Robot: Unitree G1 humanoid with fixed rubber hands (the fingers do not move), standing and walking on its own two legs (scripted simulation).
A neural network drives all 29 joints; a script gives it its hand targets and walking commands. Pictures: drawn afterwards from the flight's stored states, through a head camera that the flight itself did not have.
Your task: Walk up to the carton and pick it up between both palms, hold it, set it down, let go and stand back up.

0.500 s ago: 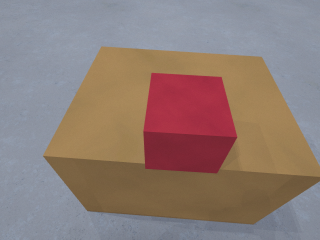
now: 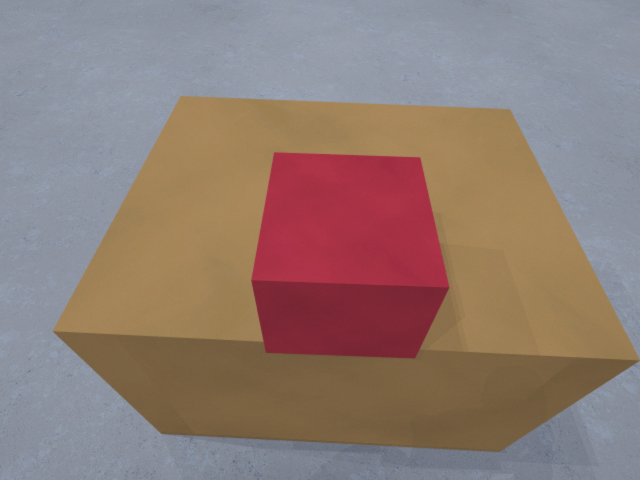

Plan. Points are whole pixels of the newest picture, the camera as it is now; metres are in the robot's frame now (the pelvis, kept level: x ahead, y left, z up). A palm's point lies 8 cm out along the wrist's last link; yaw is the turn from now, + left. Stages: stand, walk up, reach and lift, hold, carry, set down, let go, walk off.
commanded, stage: walk up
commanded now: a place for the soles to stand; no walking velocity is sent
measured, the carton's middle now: (343, 254) +0.46 -0.03 -0.03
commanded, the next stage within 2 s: none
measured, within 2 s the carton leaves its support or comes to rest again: neither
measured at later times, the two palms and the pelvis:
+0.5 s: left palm out of the picture +0.05 +0.24 -0.13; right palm out of the picture +0.03 -0.28 -0.12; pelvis +0.01 -0.02 +0.00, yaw -5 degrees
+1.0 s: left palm out of the picture +0.07 +0.21 -0.12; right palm out of the picture +0.03 -0.32 -0.12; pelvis -0.01 -0.05 +0.00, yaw +1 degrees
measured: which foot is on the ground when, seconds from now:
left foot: down 0.00-0.64, up 0.66-0.82, down 0.84-1.00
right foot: down 0.00-0.38, up 0.40-0.58, down 0.60-1.00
